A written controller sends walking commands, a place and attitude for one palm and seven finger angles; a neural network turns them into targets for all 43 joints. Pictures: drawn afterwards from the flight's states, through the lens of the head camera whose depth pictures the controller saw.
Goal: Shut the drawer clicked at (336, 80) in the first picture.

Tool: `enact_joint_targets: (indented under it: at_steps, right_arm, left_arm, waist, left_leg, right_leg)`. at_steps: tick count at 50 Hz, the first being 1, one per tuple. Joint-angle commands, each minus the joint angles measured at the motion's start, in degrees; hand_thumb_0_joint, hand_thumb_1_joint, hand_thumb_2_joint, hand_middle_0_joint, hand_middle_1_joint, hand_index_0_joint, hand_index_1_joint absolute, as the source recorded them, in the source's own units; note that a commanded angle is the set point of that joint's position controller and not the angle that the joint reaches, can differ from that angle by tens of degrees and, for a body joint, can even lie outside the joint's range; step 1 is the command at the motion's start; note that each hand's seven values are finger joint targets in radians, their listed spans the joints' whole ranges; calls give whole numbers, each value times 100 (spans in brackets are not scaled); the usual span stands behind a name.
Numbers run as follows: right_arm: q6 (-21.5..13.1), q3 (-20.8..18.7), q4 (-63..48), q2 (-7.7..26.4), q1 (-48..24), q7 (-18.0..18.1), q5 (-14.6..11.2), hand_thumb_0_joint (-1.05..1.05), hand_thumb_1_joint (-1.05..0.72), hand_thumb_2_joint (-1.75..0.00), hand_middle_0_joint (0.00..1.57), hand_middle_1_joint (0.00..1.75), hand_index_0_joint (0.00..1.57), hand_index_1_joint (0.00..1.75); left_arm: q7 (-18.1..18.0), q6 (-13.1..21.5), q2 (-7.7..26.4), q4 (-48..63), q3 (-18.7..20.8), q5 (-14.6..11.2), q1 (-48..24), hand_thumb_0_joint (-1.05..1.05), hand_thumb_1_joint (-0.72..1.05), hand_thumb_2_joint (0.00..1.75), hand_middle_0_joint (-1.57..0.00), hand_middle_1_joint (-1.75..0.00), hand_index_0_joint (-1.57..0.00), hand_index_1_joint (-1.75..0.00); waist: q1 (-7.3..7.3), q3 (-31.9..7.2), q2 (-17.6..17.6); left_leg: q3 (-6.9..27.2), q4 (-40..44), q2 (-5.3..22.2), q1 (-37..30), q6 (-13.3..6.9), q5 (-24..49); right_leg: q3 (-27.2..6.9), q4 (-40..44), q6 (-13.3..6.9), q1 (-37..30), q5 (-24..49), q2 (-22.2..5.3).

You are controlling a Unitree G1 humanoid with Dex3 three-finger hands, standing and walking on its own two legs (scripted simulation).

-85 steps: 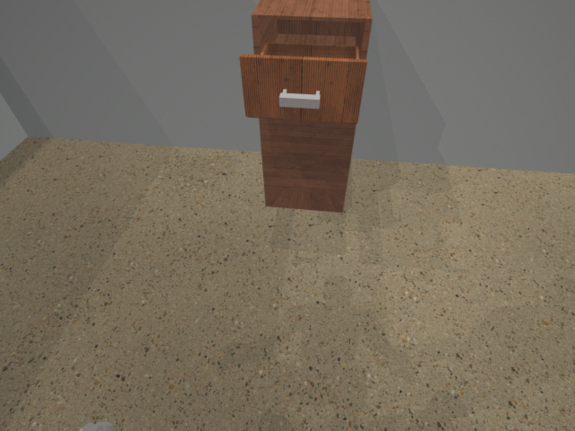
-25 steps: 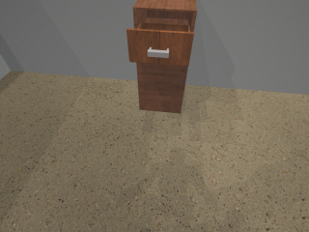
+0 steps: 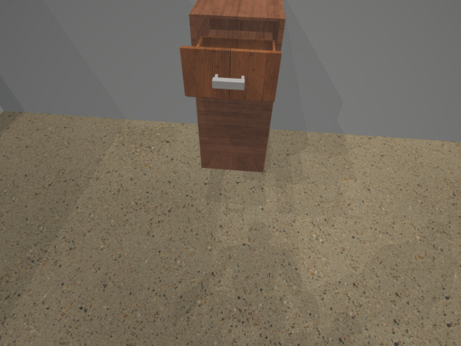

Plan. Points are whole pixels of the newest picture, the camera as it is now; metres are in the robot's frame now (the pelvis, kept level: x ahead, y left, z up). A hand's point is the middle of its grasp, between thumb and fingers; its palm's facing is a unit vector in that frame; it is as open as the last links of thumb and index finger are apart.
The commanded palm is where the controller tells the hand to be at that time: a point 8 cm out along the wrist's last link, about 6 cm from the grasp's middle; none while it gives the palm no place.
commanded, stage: walk to a spot facing it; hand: left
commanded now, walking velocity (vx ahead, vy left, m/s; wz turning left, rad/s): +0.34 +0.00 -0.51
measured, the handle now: (229, 80) +0.94 +0.08 +0.00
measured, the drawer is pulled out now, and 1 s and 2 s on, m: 0.30 0.30 0.30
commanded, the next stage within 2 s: turn to face it in 0.94 s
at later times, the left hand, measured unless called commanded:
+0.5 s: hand out of the picture +0.16 +0.13 -0.17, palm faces -0.16 -0.97 -0.18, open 7.4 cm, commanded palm none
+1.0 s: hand (195, 217) +0.48 +0.13 -0.17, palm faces -0.38 -0.90 -0.19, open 7.4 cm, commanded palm none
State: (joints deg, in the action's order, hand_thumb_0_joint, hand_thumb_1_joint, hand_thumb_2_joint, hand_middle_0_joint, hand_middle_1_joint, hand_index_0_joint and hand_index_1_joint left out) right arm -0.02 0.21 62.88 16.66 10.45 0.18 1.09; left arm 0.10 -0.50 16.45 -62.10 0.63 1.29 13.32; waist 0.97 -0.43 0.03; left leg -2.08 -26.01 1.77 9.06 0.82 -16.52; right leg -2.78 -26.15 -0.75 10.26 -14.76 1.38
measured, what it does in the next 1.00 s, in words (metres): walks ahead, turning right: right foot, then left foot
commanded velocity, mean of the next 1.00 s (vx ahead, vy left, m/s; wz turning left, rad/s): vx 0.23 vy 0.00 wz -0.44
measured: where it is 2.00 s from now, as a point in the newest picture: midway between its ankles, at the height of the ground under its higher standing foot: (251, 325)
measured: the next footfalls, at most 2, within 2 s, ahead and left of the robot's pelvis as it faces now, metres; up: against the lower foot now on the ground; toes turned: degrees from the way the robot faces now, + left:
right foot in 0.28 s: +0.13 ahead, -0.13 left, +0.00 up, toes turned -15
left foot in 0.70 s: +0.40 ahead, +0.06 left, +0.00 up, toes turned -9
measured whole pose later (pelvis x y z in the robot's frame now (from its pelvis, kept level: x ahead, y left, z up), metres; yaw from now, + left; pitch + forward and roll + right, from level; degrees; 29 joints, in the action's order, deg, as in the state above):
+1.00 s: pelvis +0.33 -0.01 +0.00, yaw -27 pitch -1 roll +0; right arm -3.0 -2.7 57.3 10.3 15.5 1.8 1.1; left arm 1.2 -1.7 12.3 -55.0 6.1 1.9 11.8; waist 0.2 3.3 2.1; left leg -17.2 -26.8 5.3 9.7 -1.7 -15.3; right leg 5.2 -55.7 1.6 32.3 -15.2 -4.7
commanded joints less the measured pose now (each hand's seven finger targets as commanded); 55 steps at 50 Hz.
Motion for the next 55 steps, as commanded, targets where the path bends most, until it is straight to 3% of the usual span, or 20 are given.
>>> enact_joint_targets:
  at_steps: [1, 4, 6, 10, 12, 13, 14, 15, 18, 21, 29, 31, 33, 35, 36, 38, 42, 48, 53, 55]
  right_arm:
    - [-158, -291, -375, 640, 431, 42, 24, 0, -90, -90, 20, 30, 20, 30]
    - [-265, -428, -374, 832, 950, 84, 16, 0, -90, -90, 20, 30, 20, 30]
    - [-365, -513, -315, 829, 1342, 107, 15, 0, -90, -90, 20, 30, 20, 30]
    - [-419, -467, -339, 588, 934, 127, 80, 0, -90, -90, 20, 30, 20, 30]
    - [-410, -442, -364, 506, 661, 96, 29, 0, -90, -90, 20, 30, 20, 30]
    - [-437, -372, -559, 174, 572, 18, -65, 0, -90, -90, 20, 30, 20, 30]
    - [-486, -334, -870, -21, 199, -13, -67, 0, -90, -90, 20, 30, 20, 30]
    - [-464, -361, -912, 13, -132, -5, -43, 0, -90, -90, 20, 30, 20, 30]
    - [-360, -396, -714, -173, 11, -43, 53, 0, -90, -90, 20, 30, 20, 30]
    - [-223, -425, -618, -373, 412, -93, 44, 0, -90, -90, 20, 30, 20, 30]
    - [-342, -408, -1125, -474, -499, -194, 2, 0, -90, -90, 20, 30, 20, 30]
    - [-393, -429, -1104, -413, -282, -161, -10, 0, -90, -90, 20, 30, 20, 30]
    - [-455, -502, -761, -83, 862, -30, 37, 0, -90, -90, 20, 30, 20, 30]
    - [-453, -691, -548, 994, 2218, 93, 84, 0, -90, -90, 20, 30, 20, 30]
    - [-413, -614, -610, 764, 1810, 100, 54, 0, -90, -90, 20, 30, 20, 30]
    - [-448, -458, -798, 90, 940, 120, 41, 0, -90, -90, 20, 30, 20, 30]
    - [-539, -363, -750, -183, 666, 186, 2, 0, -90, -90, 20, 30, 20, 30]
    - [-392, -453, -796, 76, 775, 168, 32, 0, -90, -90, 20, 30, 20, 30]
    - [-239, -507, -789, 247, 843, 127, 77, 0, -90, -90, 20, 30, 20, 30]
    - [-182, -454, -692, 155, 900, 108, 67, 0, -90, -90, 20, 30, 20, 30]
  left_arm:
    - [64, 45, 731, 492, 258, -9, 333, 0, 90, 90, -20, -30, -20, -30]
    - [109, 145, 357, 757, 287, -14, 205, 0, 90, 90, -20, -30, -20, -30]
    - [135, 204, 182, 1055, 305, 1, -410, 0, 90, 90, -20, -30, -20, -30]
    - [227, 241, -162, 928, 334, -16, -64, 0, 90, 90, -20, -30, -20, -30]
    - [213, 264, -75, 408, 409, 25, 1416, 0, 90, 90, -20, -30, -20, -30]
    - [108, 354, 547, 174, 573, 53, 2308, 0, 90, 90, -20, -30, -20, -30]
    - [18, 389, 884, 99, 600, -57, 2656, 0, 90, 90, -20, -30, -20, -30]
    - [-61, 381, 802, 148, 589, -72, 2445, 0, 90, 90, -20, -30, -20, -30]
    - [-120, 418, 191, 419, 398, 12, 1293, 0, 90, 90, -20, -30, -20, -30]
    - [-119, 484, 125, 415, 393, 42, 1024, 0, 90, 90, -20, -30, -20, -30]
    - [-116, 510, 159, 234, 408, 28, 1282, 0, 90, 90, -20, -30, -20, -30]
    - [-115, 469, 232, 260, 454, 31, 1166, 0, 90, 90, -20, -30, -20, -30]
    - [-91, 434, 147, 309, 484, -8, 1042, 0, 90, 90, -20, -30, -20, -30]
    - [9, 412, -331, 624, 434, -66, 1156, 0, 90, 90, -20, -30, -20, -30]
    - [1, 414, -198, 708, 464, -16, 852, 0, 90, 90, -20, -30, -20, -30]
    - [89, 331, -275, 719, 497, 35, 433, 0, 90, 90, -20, -30, -20, -30]
    - [164, 44, -524, 620, 469, 33, 803, 0, 90, 90, -20, -30, -20, -30]
    - [182, -121, -529, 1023, 452, 37, 50, 0, 90, 90, -20, -30, -20, -30]
    - [144, -75, -421, 1261, 406, 34, -453, 0, 90, 90, -20, -30, -20, -30]
    - [58, 4, -361, 1097, 373, 52, -99, 0, 90, 90, -20, -30, -20, -30]
  waist:
    - [-100, 828, 210]
    - [-310, 777, -774]
    - [-537, 931, -1121]
    - [-101, 739, -683]
    - [607, 187, -48]
    - [926, -114, 1500]
    - [885, -156, 1937]
    - [824, 37, 923]
    - [205, 654, 270]
    - [-123, 586, 480]
    - [146, 684, 642]
    - [23, 596, 650]
    - [-470, 118, 120]
    - [-758, -816, -2053]
    - [-685, -525, -1248]
    - [-343, 424, -1001]
    - [49, 109, -748]
    - [-101, 260, -733]
    - [-245, 312, -781]
    - [-69, 143, -397]
  left_leg:
    - [342, 118, 459, 377, -270, -1580]
    - [1377, 895, 1359, -453, -745, -1797]
    - [1913, 1405, 2220, -1096, -1291, -637]
    - [340, 760, 1892, -354, -858, 1065]
    - [-616, -1114, 1176, 734, -456, 1325]
    - [-1108, -3050, 598, 2113, -137, 205]
    - [-703, -4315, 155, 3115, -63, -1523]
    - [-186, -4860, 378, 3431, -79, -1357]
    - [74, -4524, 779, 3044, 32, -324]
    - [-134, -3744, 726, 2586, 145, 121]
    - [-336, -1562, 449, 2156, 87, 550]
    - [-427, -1066, 270, 1363, -1, 480]
    - [-411, -320, 173, -461, -100, 608]
    - [2863, 892, 2718, -1983, -1003, 416]
    - [2950, 1219, 2886, -1234, -1233, -568]
    - [1863, 1436, 2384, 30, -963, -622]
    - [-154, 1046, 1842, 335, -791, 2374]
    - [-935, 804, 1820, 26, -802, 3004]
    - [-914, 372, 1980, 69, -789, 2633]
    - [-811, -161, 1744, 427, -635, 2341]
  right_leg:
    - [-1200, 465, -485, 1115, -1956, -527]
    - [-332, -1196, -295, 2150, -1296, 86]
    - [264, -2498, -88, 3079, -1480, -234]
    - [641, -1630, -112, 1706, -1104, -602]
    - [1035, -588, -242, -635, -10, -100]
    - [-988, 368, -739, -1665, -932, -1351]
    - [-3119, 1322, -1268, -1855, -615, -2374]
    - [-3356, 1335, -1501, -1599, -573, -2489]
    - [-1981, 1388, -1290, -96, -467, -1999]
    - [-1051, 1546, -1113, 372, -70, -1566]
    - [-648, 1330, -916, -221, 909, -1352]
    - [-650, 1016, -851, -48, 1058, -1300]
    - [-363, -534, -619, 477, 1684, -816]
    - [465, -4043, -154, 2314, -1890, 218]
    - [155, -4828, -237, 2581, -1816, -88]
    - [128, -5139, -147, 2808, -763, -593]
    - [403, -4386, 123, 2177, -243, -725]
    - [742, -2731, 248, 2055, 72, -689]
    - [843, -1644, 134, 1323, -75, -549]
    - [987, -756, 97, 313, 413, -340]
